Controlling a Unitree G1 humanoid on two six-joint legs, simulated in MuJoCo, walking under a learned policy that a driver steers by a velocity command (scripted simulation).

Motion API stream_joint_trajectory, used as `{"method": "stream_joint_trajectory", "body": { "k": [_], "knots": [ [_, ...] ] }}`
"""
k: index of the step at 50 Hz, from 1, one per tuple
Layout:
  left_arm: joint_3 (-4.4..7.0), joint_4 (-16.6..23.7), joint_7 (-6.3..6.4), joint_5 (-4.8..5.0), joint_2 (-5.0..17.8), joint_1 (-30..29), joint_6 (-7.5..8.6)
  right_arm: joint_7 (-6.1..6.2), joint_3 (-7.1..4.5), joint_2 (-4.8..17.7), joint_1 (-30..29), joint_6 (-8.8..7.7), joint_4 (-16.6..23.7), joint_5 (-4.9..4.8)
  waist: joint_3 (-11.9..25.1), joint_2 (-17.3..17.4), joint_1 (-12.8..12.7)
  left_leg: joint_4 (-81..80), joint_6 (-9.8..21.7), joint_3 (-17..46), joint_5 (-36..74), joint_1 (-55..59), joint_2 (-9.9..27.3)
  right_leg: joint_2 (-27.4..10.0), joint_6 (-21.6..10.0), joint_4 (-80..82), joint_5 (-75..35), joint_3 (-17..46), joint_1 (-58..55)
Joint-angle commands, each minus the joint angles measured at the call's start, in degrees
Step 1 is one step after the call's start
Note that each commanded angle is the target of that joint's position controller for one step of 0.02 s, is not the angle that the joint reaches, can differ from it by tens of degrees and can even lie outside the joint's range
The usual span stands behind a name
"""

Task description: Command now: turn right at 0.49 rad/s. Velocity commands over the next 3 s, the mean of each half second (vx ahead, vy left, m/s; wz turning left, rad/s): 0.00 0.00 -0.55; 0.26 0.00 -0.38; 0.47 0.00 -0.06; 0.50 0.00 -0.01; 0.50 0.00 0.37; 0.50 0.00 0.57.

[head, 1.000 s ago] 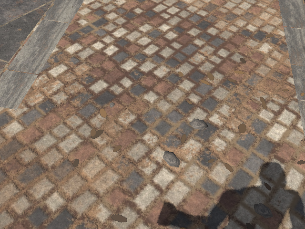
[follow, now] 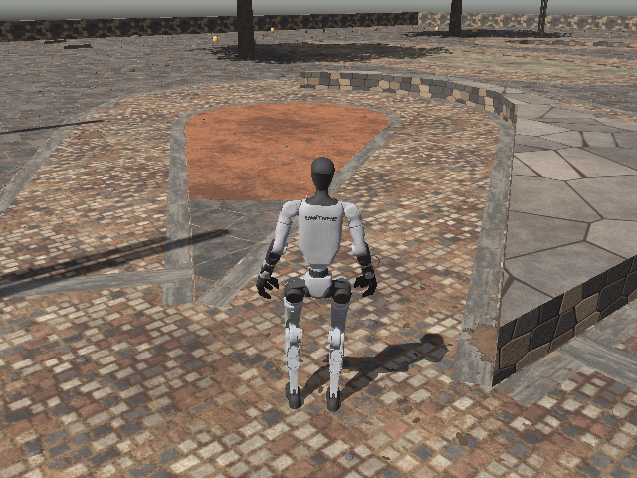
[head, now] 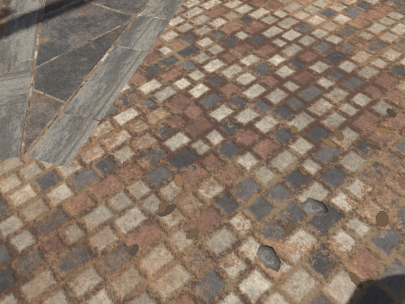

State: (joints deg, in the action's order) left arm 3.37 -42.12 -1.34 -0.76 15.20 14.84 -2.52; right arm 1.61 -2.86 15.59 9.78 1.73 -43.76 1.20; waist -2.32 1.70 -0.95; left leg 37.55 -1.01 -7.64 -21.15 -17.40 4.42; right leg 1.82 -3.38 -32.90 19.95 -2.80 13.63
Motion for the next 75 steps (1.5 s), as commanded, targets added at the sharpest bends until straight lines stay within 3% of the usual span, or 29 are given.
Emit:
{"method": "stream_joint_trajectory", "body": {
  "k": [1, 3, 5, 7, 18, 23, 25, 26, 27, 28, 30, 31, 35, 40, 46, 48, 49, 50, 51, 52, 53, 55, 62, 67, 70, 72, 73, 74, 75],
  "knots": [
    [4.31, 2.6, 0.59, -0.09, 16.3, 10.4, 1.64, 0.63, -0.57, 3.5, -3.5, 0.58, 6.6, 0.47, 4.2, -14.6, -4.4, 22.2, -0.7, 7.1, -16.7, -17.4, -4.7, -24.5, -14.1, 14.7, -43.3, 31.7, -10.0],
    [2.74, 3.3, 1.19, 0.29, 10.7, 3.4, 0.76, 0.01, -1.16, 4.9, -2.8, 0.56, 5.1, -0.77, 0.5, -7.0, -0.3, 25.4, 0.1, 10.3, -7.0, -17.3, -2.7, -17.1, -12.0, 15.2, -31.6, 22.9, -6.3],
    [2.17, 4.8, 1.57, 0.82, 8.9, -1.4, 0.43, -0.56, -1.73, 6.5, -0.6, 0.26, 4.0, 0.22, 1.6, -8.2, 1.4, 24.9, -0.4, 9.6, -0.8, -16.3, -3.2, -12.3, -9.2, 15.0, -31.9, 18.9, -7.0],
    [2.29, 4.8, 1.36, 0.98, 9.1, -0.1, 0.57, -1.04, -1.65, 5.9, 0.8, 0.4, 3.6, 0.33, 4.2, -6.7, 1.1, 25.4, -1.1, 9.5, 0.9, -15.5, -4.0, -11.6, -9.2, 14.4, -33.3, 18.6, -8.7],
    [3.38, 5.4, 1.2, -0.26, 12.0, 2.2, 0.15, -0.42, -0.86, 5.8, -2.9, 0.25, 6.5, -0.23, 3.3, -8.2, -1.5, 9.9, -1.2, 11.2, -0.9, -12.2, -6.0, -10.5, -10.3, 12.8, -22.2, 28.8, -6.4],
    [3.68, 6.0, 0.61, -0.32, 12.3, -0.9, -0.1, 0.21, -0.45, 6.2, -0.3, -0.73, 7.2, -1.13, 4.5, -9.2, 0.0, -0.2, 0.6, 11.6, -1.7, -2.7, -8.3, -8.8, -8.0, 10.5, -27.6, 33.7, -3.5],
    [3.47, 6.4, 0.7, 0.5, 11.5, -3.9, -0.09, 0.96, -0.32, 5.9, 3.9, -1.45, 6.4, -0.96, 4.4, -8.4, 3.2, -14.3, 1.5, 11.5, 5.8, 6.9, -8.1, -5.6, -4.1, 8.1, -22.8, 33.2, 0.9],
    [2.87, 6.7, 0.87, 0.9, 9.3, -3.4, 0.19, 1.58, -0.87, 8.5, 4.8, -1.89, 6.3, -0.37, 4.9, -4.0, 2.9, -20.9, 2.8, 17.1, 6.7, 12.7, -1.8, -2.2, -0.9, 3.9, -12.5, 30.1, 5.7],
    [1.79, 7.1, 0.95, 1.1, 4.7, 0.8, 0.5, 1.93, -1.52, 13.4, 2.3, -1.75, 7.9, 0.13, 5.8, 9.2, -0.1, -25.3, 7.5, 32.4, 8.7, 17.3, 13.3, 6.0, 2.6, -8.7, 7.0, 18.3, 13.2],
    [3.02, 6.5, 1.45, -0.9, 10.0, 1.5, 0.21, 1.23, -2.08, 15.0, 1.9, -1.24, 8.0, 0.69, 4.8, 8.9, 0.5, -25.2, 13.4, 37.7, 6.9, 11.3, 18.0, 8.2, 2.8, -19.5, 14.3, 10.7, 17.2],
    [3.44, 5.6, 0.44, -1.81, 11.3, -0.2, 0.07, 0.09, -0.63, 8.7, 0.3, -1.33, 8.1, 0.58, 1.1, 5.2, -0.1, -26.8, 12.8, 31.1, -6.8, 7.4, 13.0, 2.7, 2.7, -27.6, 6.5, 10.6, 18.6],
    [3.34, 4.7, -0.48, -1.59, 10.6, 0.5, -0.12, -0.07, -0.39, 8.0, -1.1, -1.42, 8.4, 0.54, -0.1, 6.7, -0.4, -27.8, 10.8, 26.7, -8.3, 7.8, 9.4, 2.6, 3.2, -29.6, 3.3, 9.5, 19.7],
    [2.36, 4.6, -2.55, -1.14, 8.4, -2.2, 0.23, -0.36, -0.87, 8.5, 5.2, -3.15, 6.0, 0.38, 0.2, 5.7, 2.6, -28.9, 10.6, 21.9, -5.7, 14.1, 7.6, 2.0, 4.5, -28.9, -1.2, 8.6, 23.5],
    [1.24, 4.1, -2.5, -1.5, 6.3, -5.4, 1.28, -1.32, -1.44, 8.6, 9.0, -5.13, 2.9, 0.34, -0.9, 6.2, 3.7, -30.1, 11.5, 19.0, -3.2, 15.6, 8.8, 0.8, 4.5, -16.5, -3.1, 7.7, 21.7],
    [-0.42, 4.4, -2.03, -1.01, 4.8, -7.5, 2.93, -2.61, -2.5, 10.7, 10.9, -4.86, 0.1, -0.06, -2.3, 6.5, 2.6, -26.5, 12.0, 15.3, -0.3, 4.1, 9.2, -0.3, 1.0, 3.2, -2.1, -0.9, 2.6],
    [0.03, 0.2, -0.93, -1.45, 6.0, 3.1, 4.28, -2.63, -1.84, 8.4, 10.5, -4.59, -0.4, -0.38, 1.0, 1.2, -2.7, -16.4, 10.0, 11.6, 4.8, -3.6, 6.3, 0.9, -0.5, 9.6, -4.9, 0.1, -14.3],
    [0.97, -1.5, -0.14, -2.35, 9.6, 11.1, 5.1, -2.84, -0.43, 4.2, 9.0, -4.73, 1.0, -0.2, 5.8, -8.6, -6.6, -0.1, 7.6, 5.6, 2.6, -9.4, 1.2, -10.1, -1.8, 16.0, 5.7, 14.0, -23.5],
    [2.89, -1.8, 0.39, -1.69, 18.1, 15.5, 5.25, -3.08, 0.37, 1.7, 6.4, -5.12, 4.9, -0.32, 6.0, -21.0, -7.3, 15.0, 5.7, 2.3, -9.5, -24.4, -6.5, -23.7, -7.8, 24.4, 18.5, 40.0, -26.9],
    [2.18, -2.0, 0.58, -1.15, 14.5, 12.9, 5.16, -2.69, -1.15, 7.6, 5.8, -4.57, 3.8, 0.57, 1.5, -10.8, -5.5, 22.7, 6.7, 8.4, -8.7, -27.0, -3.3, -23.8, -9.8, 23.3, 18.0, 39.5, -21.9],
    [1.03, -1.0, 0.44, -0.94, 10.9, 8.3, 5.31, -3.35, -1.3, 7.5, 6.1, -4.71, 2.9, 0.21, -1.2, -7.7, -2.8, 23.8, 7.0, 9.9, -3.2, -26.5, -1.2, -20.6, -9.1, 22.5, 13.8, 33.3, -18.2],
    [0.32, -0.7, 0.34, -0.98, 8.3, 5.7, 5.6, -3.87, -1.08, 6.7, 6.7, -4.92, 1.9, -0.2, -1.9, -6.7, -1.3, 22.6, 6.5, 9.8, 1.1, -24.7, 0.1, -17.6, -7.7, 23.5, 6.6, 27.5, -15.8],
    [-0.42, -0.9, 0.7, -0.57, 6.4, 4.2, 6.36, -4.34, -0.95, 6.1, 7.5, -4.35, 0.3, 0.81, -1.2, -7.4, 0.1, 21.6, 4.7, 8.2, 5.8, -22.0, 1.0, -13.6, -6.3, 24.8, -6.5, 19.7, -14.4],
    [-0.78, -6.2, 0.76, 0.4, 5.6, 10.4, 7.38, -4.73, 0.22, 3.1, -3.7, -3.47, 3.7, 1.18, -3.0, -6.2, -0.7, 14.3, 1.2, 4.7, 14.5, -25.9, 0.5, -11.1, -7.8, 25.0, -31.9, 10.0, -14.3],
    [-0.69, -9.4, 1.29, 0.07, 7.0, 12.7, 7.56, -4.71, 1.2, 2.3, -11.5, -3.73, 6.2, 0.56, -4.6, -6.3, -1.8, -0.5, 3.6, 2.8, 19.0, -18.4, -2.0, -12.4, -7.0, 25.4, -37.5, 8.2, -15.1],
    [-0.54, -10.5, 1.81, -0.22, 8.4, 11.1, 7.56, -3.69, 0.64, 3.7, -7.3, -4.02, 5.0, 0.58, -2.0, -6.4, 1.2, -4.3, 6.8, 1.9, 15.2, -9.4, -5.3, -13.5, -5.4, 18.5, -54.9, 6.7, -18.4],
    [-0.29, -11.0, 2.0, -0.57, 9.4, 9.9, 6.99, -2.47, -0.58, 6.0, 7.3, -4.72, 0.0, 0.79, 6.4, -5.3, 7.7, -8.7, 9.2, 1.4, 14.0, 7.8, -8.1, -11.4, -3.7, 0.2, -62.2, 4.5, -17.0],
    [-0.78, -10.2, 1.91, -0.31, 8.2, 10.5, 7.03, -1.61, -1.6, 9.2, 16.5, -5.15, -2.3, 1.95, 12.5, -2.3, 10.8, -9.4, 11.5, 9.7, 9.1, 22.4, 0.0, -9.0, -3.1, -15.0, -46.3, 3.3, -6.9],
    [-2.13, -8.9, 1.26, 1.38, 1.2, 17.4, 7.04, -1.34, -3.22, 15.7, 19.6, -5.17, -2.6, 3.07, 20.0, 11.4, 7.1, -13.1, 19.0, 38.9, 1.5, 37.4, 17.9, 1.6, -0.5, -38.6, -4.8, 0.7, 13.1],
    [-0.7, -9.7, 1.4, -0.25, 6.7, 15.0, 7.0, -2.08, -2.78, 13.0, 16.9, -4.75, -2.6, 0.22, 19.3, 6.2, 7.0, -21.2, 19.6, 50.5, 0.3, 33.4, 18.5, 3.1, -1.7, -44.2, 8.2, 8.1, 18.9]
  ]
}}
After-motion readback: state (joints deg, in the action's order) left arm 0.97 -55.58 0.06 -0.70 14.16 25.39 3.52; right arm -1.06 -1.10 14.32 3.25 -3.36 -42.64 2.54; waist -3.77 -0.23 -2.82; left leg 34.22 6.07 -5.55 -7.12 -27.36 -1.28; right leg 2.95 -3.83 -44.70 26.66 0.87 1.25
